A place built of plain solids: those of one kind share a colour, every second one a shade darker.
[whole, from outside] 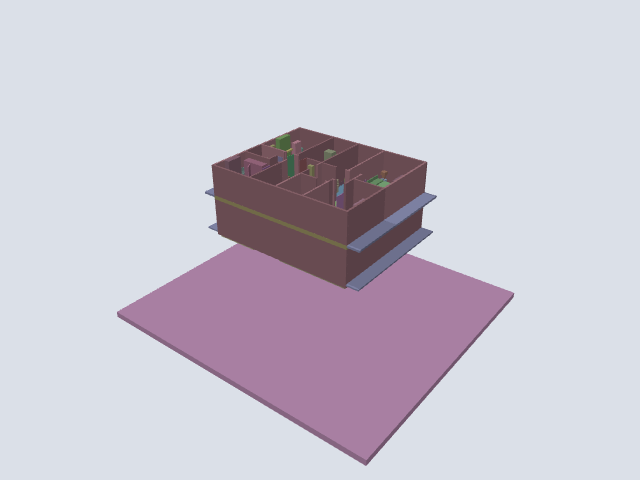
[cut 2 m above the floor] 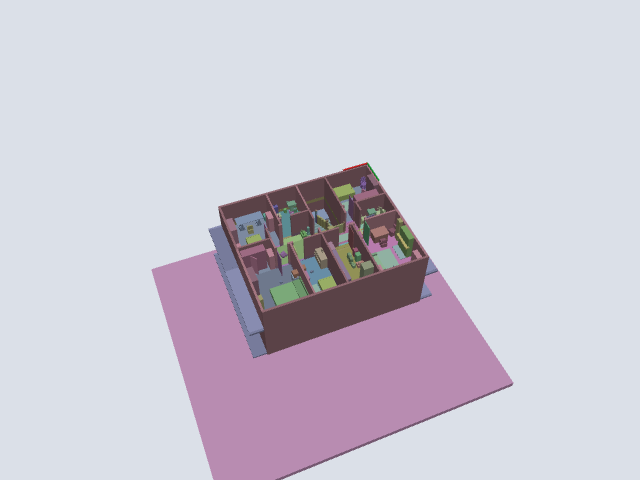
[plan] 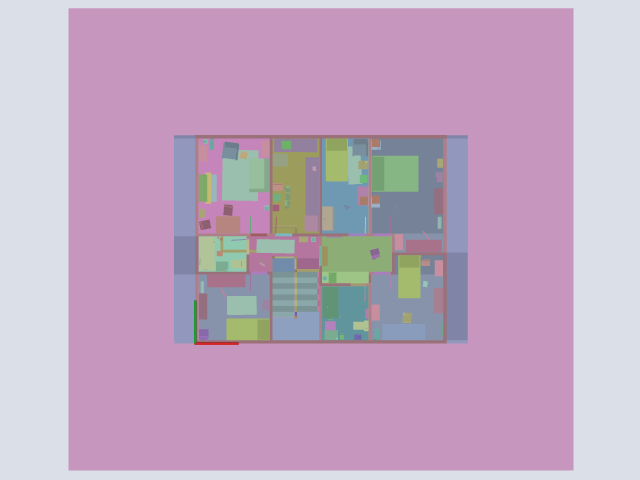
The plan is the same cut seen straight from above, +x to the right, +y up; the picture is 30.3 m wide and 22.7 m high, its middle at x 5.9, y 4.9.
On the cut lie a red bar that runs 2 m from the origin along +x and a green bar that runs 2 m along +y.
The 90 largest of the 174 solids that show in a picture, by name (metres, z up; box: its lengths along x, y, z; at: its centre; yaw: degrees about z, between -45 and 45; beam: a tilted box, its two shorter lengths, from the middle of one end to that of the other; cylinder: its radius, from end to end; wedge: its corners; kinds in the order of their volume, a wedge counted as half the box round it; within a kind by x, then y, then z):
{
 "under_1": {"box": [23.89, 21.86, 0.5], "at": [5.95, 4.93, -7.05]},
 "wall_1": {"box": [0.16, 3.11, 2.4], "at": [0.08, 1.72, 4.16]},
 "wall_2": {"box": [0.16, 1.68, 2.4], "at": [0.08, 4.24, 4.16]},
 "wall_3": {"box": [0.16, 4.49, 2.4], "at": [0.08, 7.46, 4.16]},
 "wall_4": {"box": [2.61, 0.13, 2.4], "at": [1.3, 3.33, 4.16]},
 "wall_5": {"box": [2.61, 0.13, 2.4], "at": [1.3, 5.14, 4.16]},
 "wall_6": {"box": [0.13, 0.82, 2.4], "at": [2.48, 3.81, 4.16]},
 "wall_7": {"box": [0.13, 3.11, 5.66], "at": [3.58, 1.72, 2.53]},
 "wall_8": {"box": [0.13, 4.49, 2.4], "at": [3.58, 7.46, 4.16]},
 "wall_9": {"box": [0.13, 2.56, 2.4], "at": [5.92, 1.44, 4.16]},
 "wall_10": {"box": [0.13, 0.83, 2.4], "at": [5.92, 3.26, 4.16]},
 "wall_11": {"box": [2.66, 0.13, 2.4], "at": [5.92, 5.14, 4.16]},
 "wall_12": {"box": [0.13, 4.49, 2.4], "at": [5.92, 7.46, 4.16]},
 "wall_13": {"box": [11.89, 0.16, 5.66], "at": [5.95, 0.08, 2.53]},
 "wall_14": {"box": [11.89, 0.16, 5.66], "at": [5.95, 9.78, 2.53]},
 "wall_15": {"box": [1.48, 0.13, 2.4], "at": [6.6, 2.79, 4.16]},
 "wall_16": {"box": [0.13, 2.56, 2.4], "at": [8.27, 1.44, 4.16]},
 "wall_17": {"box": [0.13, 4.49, 2.4], "at": [8.27, 7.46, 4.16]},
 "wall_18": {"box": [0.13, 0.78, 2.4], "at": [9.37, 3.79, 4.16]},
 "wall_19": {"box": [0.13, 0.77, 2.4], "at": [9.37, 4.7, 4.16]},
 "wall_20": {"box": [2.59, 0.13, 2.4], "at": [10.6, 4.25, 4.16]},
 "wall_21": {"box": [0.16, 4.02, 2.4], "at": [11.81, 2.17, 4.16]},
 "wall_22": {"box": [0.16, 9.54, 2.96], "at": [11.81, 4.93, 1.18]},
 "wall_23": {"box": [0.16, 5.39, 2.4], "at": [11.81, 7.0, 4.16]},
 "stair_1": {"box": [1.05, 0.27, 1.69], "at": [4.17, 1.38, 0.55]},
 "stair_2": {"box": [1.05, 0.54, 1.52], "at": [4.17, 1.51, 0.46]},
 "stair_3": {"box": [1.05, 0.81, 1.34], "at": [4.17, 1.65, 0.37]},
 "stair_4": {"box": [1.05, 1.08, 1.17], "at": [4.17, 1.78, 0.29]},
 "stair_5": {"box": [1.05, 1.35, 1.0], "at": [4.17, 1.92, 0.2]},
 "stair_6": {"box": [1.05, 1.62, 0.82], "at": [4.17, 2.05, 0.11]},
 "stair_7": {"box": [1.05, 1.89, 0.65], "at": [4.17, 2.19, 0.02]},
 "stair_8": {"box": [1.05, 2.16, 0.47], "at": [4.17, 2.32, -0.06]},
 "stair_9": {"box": [1.05, 1.89, 2.04], "at": [5.33, 2.46, 0.72]},
 "stair_10": {"box": [1.05, 1.62, 2.22], "at": [5.33, 2.59, 0.81]},
 "stair_11": {"box": [1.05, 1.35, 2.39], "at": [5.33, 2.73, 0.89]},
 "stair_12": {"box": [1.05, 1.08, 2.56], "at": [5.33, 2.86, 0.98]},
 "stair_13": {"box": [1.05, 0.81, 2.74], "at": [5.33, 3.0, 1.07]},
 "stair_14": {"box": [1.05, 0.54, 2.91], "at": [5.33, 3.13, 1.16]},
 "stair_15": {"box": [1.05, 0.27, 3.09], "at": [5.33, 3.27, 1.24]},
 "floor_shut_1": {"box": [5.74, 3.37, 0.5], "at": [8.86, 1.84, -0.25]},
 "upper_floor_bedroom_1": {"box": [3.36, 3.11, 0.43], "at": [1.84, 1.72, 2.74]},
 "upper_floor_bedroom_2": {"box": [3.4, 3.11, 0.16], "at": [10.03, 1.72, 2.61]},
 "upper_floor_bedroom_3": {"box": [3.4, 4.49, 0.16], "at": [10.03, 7.46, 2.61]},
 "upper_floor_bedroom_4": {"box": [2.3, 0.91, 0.16], "at": [10.58, 3.73, 2.61]},
 "upper_floor_bedroom_5": {"box": [2.3, 0.9, 0.16], "at": [10.58, 4.76, 2.61]},
 "upper_floor_living_1": {"box": [3.36, 4.49, 0.43], "at": [1.84, 7.46, 2.74]},
 "upper_floor_next_1": {"box": [1.0, 3.11, 0.16], "at": [-0.5, 1.72, 2.88]},
 "upper_floor_next_2": {"box": [1.0, 1.68, 0.16], "at": [-0.5, 4.24, 2.88]},
 "upper_floor_next_3": {"box": [1.0, 9.54, 0.12], "at": [-0.5, 4.93, -0.06]},
 "upper_floor_next_4": {"box": [1.0, 4.49, 0.16], "at": [-0.5, 7.46, 2.88]},
 "upper_floor_next_5": {"box": [1.0, 4.02, 0.16], "at": [12.39, 2.17, 2.88]},
 "upper_floor_next_6": {"box": [1.0, 9.54, 0.12], "at": [12.39, 4.93, -0.06]},
 "upper_floor_next_7": {"box": [1.0, 5.39, 0.16], "at": [12.39, 7.0, 2.88]},
 "stair_landing_1": {"box": [1.16, 1.08, 1.87], "at": [4.23, 0.7, 0.63]},
 "stair_landing_2": {"box": [1.05, 1.35, 1.87], "at": [5.34, 0.84, 0.63]},
 "upper_floor_kitchen_1": {"box": [2.21, 4.49, 0.43], "at": [4.75, 7.46, 2.74]},
 "wardrobe_1": {"box": [1.82, 0.6, 2.0], "at": [1.47, 2.96, 3.96]},
 "wardrobe_2": {"box": [1.69, 0.6, 2.0], "at": [10.81, 4.62, 3.69]},
 "fixture_breast_bedroom_1": {"box": [0.41, 1.24, 2.45], "at": [0.37, 1.75, 4.13]},
 "fixture_breast_bedroom_2": {"box": [0.46, 1.2, 2.45], "at": [11.5, 2.03, 3.86]},
 "fixture_breast_bedroom_3": {"box": [0.43, 1.23, 2.45], "at": [11.52, 6.74, 3.86]},
 "child_bed_1": {"box": [2.06, 1.06, 0.4], "at": [2.51, 0.66, 3.34]},
 "child_bed_2": {"box": [1.06, 2.06, 0.4], "at": [6.7, 8.69, 3.07]},
 "child_bed_3": {"box": [1.06, 2.06, 0.4], "at": [10.13, 3.17, 3.07]},
 "flat_shelf_1": {"box": [0.39, 0.76, 1.46], "at": [0.36, 9.0, 3.69]},
 "flat_shelf_2": {"box": [0.39, 0.76, 1.46], "at": [3.31, 9.21, 3.69]},
 "flat_shelf_3": {"box": [0.39, 0.76, 1.46], "at": [8.54, 1.47, 3.42]},
 "flat_shelf_4": {"box": [0.39, 0.76, 1.46], "at": [9.63, 4.81, 3.42]},
 "flat_shelf_5": {"box": [0.39, 0.76, 1.46], "at": [11.53, 3.56, 3.42]},
 "upper_floor_landing_1": {"box": [0.97, 0.64, 0.43], "at": [3.04, 3.72, 2.74]},
 "upper_floor_landing_2": {"box": [3.31, 1.04, 0.43], "at": [4.21, 4.56, 2.74]},
 "upper_floor_landing_3": {"box": [1.16, 0.64, 0.43], "at": [5.28, 3.72, 2.74]},
 "upper_floor_shower_1": {"box": [2.26, 1.68, 0.43], "at": [1.29, 4.24, 2.74]},
 "upper_floor_box_room_1": {"box": [2.21, 4.49, 0.16], "at": [7.09, 7.46, 2.61]},
 "double_bed_1": {"box": [2.23, 1.7, 0.4], "at": [9.45, 8.03, 3.19]},
 "floor_lobby_1": {"box": [1.3, 2.07, 0.5], "at": [4.05, 4.43, -0.25]},
 "fixture_breast_living_1": {"box": [0.41, 1.3, 2.45], "at": [0.37, 7.36, 4.13]},
 "upper_floor_bath_1": {"box": [2.21, 2.56, 0.16], "at": [7.09, 1.44, 2.61]},
 "upper_floor_hall_1": {"box": [3.31, 1.68, 0.16], "at": [7.64, 4.24, 2.61]},
 "fridge_flat_1": {"box": [0.73, 0.6, 1.66], "at": [4.03, 8.68, 3.79]},
 "billy_1": {"box": [0.28, 0.42, 2.02], "at": [0.31, 6.16, 3.97]},
 "billy_2": {"box": [0.42, 0.28, 2.02], "at": [5.12, 4.93, 3.97]},
 "billy_3": {"box": [0.28, 0.42, 2.02], "at": [11.58, 8.53, 3.7]},
 "wall_band_1": {"box": [11.89, 0.16, 0.31], "at": [5.95, 0.08, 2.8]},
 "chest_drawers_1": {"box": [0.5, 1.14, 1.0], "at": [6.25, 5.91, 3.19]},
 "kitchen_table_1": {"box": [1.06, 0.71, 0.72], "at": [1.55, 5.62, 3.32]},
 "bathtub_1": {"box": [0.76, 1.6, 0.44], "at": [0.55, 4.26, 3.18]},
 "sofa_1": {"box": [0.93, 1.6, 0.34], "at": [3.01, 7.96, 3.24]},
 "range_flat_1": {"box": [0.65, 0.76, 0.94], "at": [5.53, 5.68, 3.43]},
 "rug_1": {"box": [1.7, 2.4, 0.08], "at": [2.13, 7.96, 2.93], "yaw": -0.9}
}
